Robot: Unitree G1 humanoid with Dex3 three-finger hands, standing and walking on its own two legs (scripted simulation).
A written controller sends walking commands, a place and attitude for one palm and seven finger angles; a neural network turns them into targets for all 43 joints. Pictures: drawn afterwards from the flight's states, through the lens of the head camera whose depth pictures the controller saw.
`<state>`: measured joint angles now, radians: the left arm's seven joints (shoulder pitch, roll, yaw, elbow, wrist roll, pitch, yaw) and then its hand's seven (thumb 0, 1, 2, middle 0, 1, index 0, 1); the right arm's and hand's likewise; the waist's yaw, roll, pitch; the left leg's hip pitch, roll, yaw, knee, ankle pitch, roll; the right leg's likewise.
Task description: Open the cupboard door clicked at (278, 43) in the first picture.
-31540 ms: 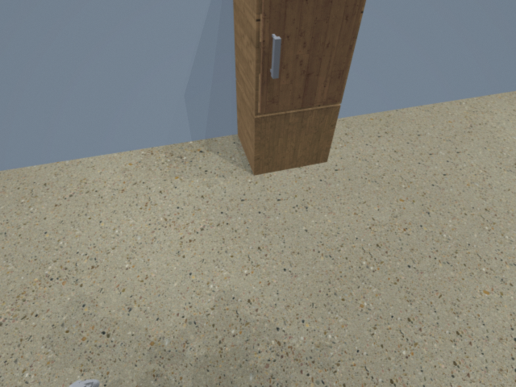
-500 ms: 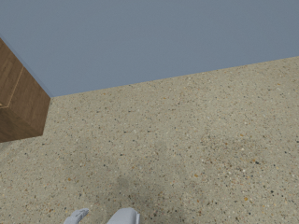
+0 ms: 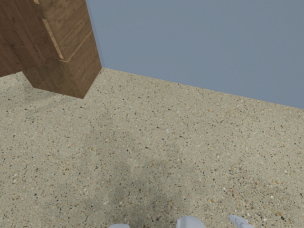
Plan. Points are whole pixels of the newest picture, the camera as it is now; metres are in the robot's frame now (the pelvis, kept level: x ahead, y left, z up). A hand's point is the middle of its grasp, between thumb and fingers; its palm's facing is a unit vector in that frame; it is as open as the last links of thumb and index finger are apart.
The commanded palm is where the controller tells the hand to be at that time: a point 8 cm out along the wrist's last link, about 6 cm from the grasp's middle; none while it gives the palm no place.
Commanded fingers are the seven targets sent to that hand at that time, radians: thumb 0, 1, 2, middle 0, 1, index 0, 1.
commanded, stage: turn to face it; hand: left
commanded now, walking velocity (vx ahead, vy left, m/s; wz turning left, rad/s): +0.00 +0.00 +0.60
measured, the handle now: out of the picture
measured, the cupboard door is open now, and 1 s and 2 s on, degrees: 44 44 44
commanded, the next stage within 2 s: take the last steps up to it in 0.90 s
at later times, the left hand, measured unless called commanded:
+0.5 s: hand out of the picture +0.05 +0.13 -0.14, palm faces +0.31 -0.91 -0.26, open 7.3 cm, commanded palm none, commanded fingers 0.00 0.90 0.90 -0.20 -0.30 -0.20 -0.30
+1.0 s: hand out of the picture +0.01 +0.13 -0.16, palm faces +0.51 -0.82 -0.27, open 7.4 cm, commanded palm none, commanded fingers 0.00 0.90 0.90 -0.20 -0.30 -0.20 -0.30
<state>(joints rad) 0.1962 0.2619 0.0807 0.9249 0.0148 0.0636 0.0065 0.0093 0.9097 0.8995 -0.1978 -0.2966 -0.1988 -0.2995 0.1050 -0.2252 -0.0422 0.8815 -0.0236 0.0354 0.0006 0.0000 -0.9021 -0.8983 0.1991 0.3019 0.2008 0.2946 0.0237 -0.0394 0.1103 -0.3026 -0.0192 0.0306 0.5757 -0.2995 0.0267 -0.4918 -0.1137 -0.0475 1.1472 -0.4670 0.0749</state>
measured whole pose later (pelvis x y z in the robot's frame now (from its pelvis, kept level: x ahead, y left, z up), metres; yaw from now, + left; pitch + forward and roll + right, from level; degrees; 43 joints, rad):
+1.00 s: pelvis +0.06 -0.08 +0.00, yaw +29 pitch +1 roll +1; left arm 0.21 0.21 0.05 0.93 0.01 0.03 0.00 0.01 0.91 0.90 -0.20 -0.30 -0.20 -0.30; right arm 0.14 -0.20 -0.03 0.95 -0.02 0.05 0.00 0.00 -0.90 -0.90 0.20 0.30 0.20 0.30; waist 0.02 0.01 0.08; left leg -0.28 0.01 0.00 0.57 -0.30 -0.03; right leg -0.30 -0.07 -0.07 0.64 -0.33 0.05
